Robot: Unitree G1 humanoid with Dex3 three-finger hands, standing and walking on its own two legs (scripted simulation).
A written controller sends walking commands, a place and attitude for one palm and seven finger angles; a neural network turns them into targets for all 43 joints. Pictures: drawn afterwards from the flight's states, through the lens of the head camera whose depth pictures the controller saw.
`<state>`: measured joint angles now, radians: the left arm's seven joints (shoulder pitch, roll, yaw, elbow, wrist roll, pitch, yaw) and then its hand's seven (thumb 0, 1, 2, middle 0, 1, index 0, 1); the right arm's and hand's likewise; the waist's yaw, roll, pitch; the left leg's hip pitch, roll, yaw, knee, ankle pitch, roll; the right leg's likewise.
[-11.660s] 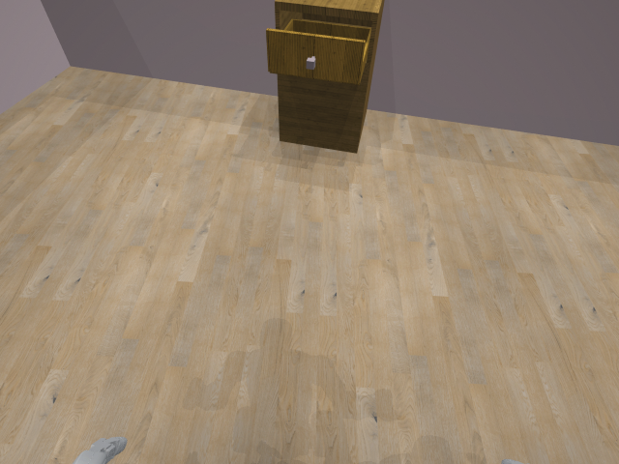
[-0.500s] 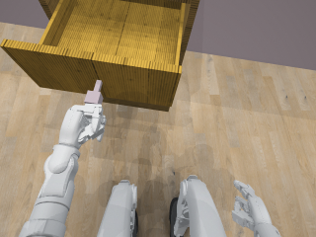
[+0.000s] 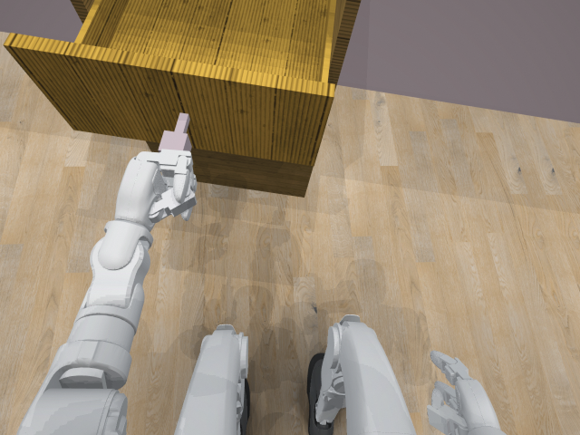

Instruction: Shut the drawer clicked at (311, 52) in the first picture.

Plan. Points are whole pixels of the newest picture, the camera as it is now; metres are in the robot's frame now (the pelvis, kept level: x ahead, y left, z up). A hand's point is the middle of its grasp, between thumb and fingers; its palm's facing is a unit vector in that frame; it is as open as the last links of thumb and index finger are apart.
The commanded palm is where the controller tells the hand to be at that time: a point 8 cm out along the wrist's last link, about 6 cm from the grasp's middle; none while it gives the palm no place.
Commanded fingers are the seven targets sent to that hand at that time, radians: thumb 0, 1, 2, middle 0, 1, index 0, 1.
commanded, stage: push the drawer shut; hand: left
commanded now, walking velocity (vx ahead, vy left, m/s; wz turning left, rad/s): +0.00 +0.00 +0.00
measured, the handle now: (178, 137) +0.50 +0.16 +0.01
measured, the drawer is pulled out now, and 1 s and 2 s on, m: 0.18 0.05 0.00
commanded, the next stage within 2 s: pull the fist back off the drawer in 1.64 s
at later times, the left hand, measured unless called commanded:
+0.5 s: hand (208, 143) +0.50 +0.12 +0.00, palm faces -0.15 -0.99 -0.06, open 3.3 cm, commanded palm +0.49 +0.16 +0.01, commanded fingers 0.00 0.90 0.90 -1.40 -1.60 -1.40 -1.60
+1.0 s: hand (216, 111) +0.55 +0.11 +0.00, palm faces -0.15 -0.99 -0.06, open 3.5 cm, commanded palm +0.55 +0.14 +0.01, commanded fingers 0.00 0.90 0.90 -1.40 -1.60 -1.40 -1.60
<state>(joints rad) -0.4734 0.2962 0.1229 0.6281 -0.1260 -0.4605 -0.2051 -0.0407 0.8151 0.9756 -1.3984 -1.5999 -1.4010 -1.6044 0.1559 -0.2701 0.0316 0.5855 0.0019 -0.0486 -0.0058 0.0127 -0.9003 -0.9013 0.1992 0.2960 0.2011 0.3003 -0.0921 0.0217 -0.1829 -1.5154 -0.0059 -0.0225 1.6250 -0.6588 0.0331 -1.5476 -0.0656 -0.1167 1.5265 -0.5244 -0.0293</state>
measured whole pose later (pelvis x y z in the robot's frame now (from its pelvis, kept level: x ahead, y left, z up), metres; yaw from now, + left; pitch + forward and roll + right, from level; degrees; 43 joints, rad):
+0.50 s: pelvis +0.00 +0.00 +0.00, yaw -2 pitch +34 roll -4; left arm -0.77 0.36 0.25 0.93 -0.07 -0.50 -0.18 0.01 0.86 0.92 -1.40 -1.60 -1.45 -1.60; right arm 0.24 -0.26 0.05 0.61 -0.03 0.00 0.02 0.01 -0.90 -0.90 0.20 0.30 0.20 0.30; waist -0.17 0.04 -0.17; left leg -1.56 0.01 -0.01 1.62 -0.66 0.04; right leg -1.60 -0.04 -0.10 1.52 -0.50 -0.02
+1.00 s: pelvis +0.00 +0.00 -0.02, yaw -2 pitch +36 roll -5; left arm -1.03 0.47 0.30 1.12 0.00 -0.49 -0.18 0.01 0.86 0.88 -1.40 -1.60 -1.53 -1.60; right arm 0.22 -0.26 0.07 0.59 -0.05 0.07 0.03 0.01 -0.90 -0.90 0.20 0.30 0.20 0.30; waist -0.23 0.04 -0.15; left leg -1.64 0.02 -0.03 1.68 -0.66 0.04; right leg -1.67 -0.04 -0.12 1.55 -0.51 -0.03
